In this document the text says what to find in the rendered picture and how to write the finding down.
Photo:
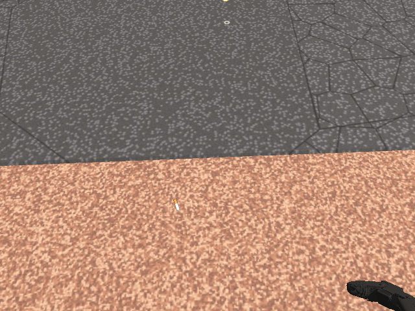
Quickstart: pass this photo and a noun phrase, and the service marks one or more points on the robot right hand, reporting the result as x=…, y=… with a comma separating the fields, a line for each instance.
x=385, y=293

